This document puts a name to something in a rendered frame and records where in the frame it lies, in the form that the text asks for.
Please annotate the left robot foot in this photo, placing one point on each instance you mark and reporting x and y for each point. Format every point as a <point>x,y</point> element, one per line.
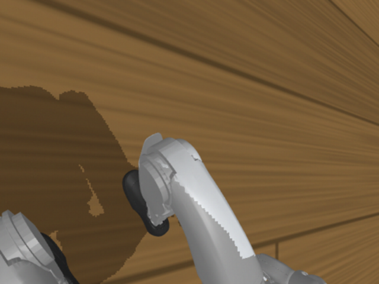
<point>60,259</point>

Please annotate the right robot arm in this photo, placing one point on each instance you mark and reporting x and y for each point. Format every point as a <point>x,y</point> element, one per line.
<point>301,277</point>

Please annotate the right robot hand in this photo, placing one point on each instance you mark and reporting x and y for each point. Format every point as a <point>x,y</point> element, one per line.
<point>275,271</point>

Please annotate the right robot foot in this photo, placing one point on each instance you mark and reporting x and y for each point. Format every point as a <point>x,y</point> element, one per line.
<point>132,191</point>

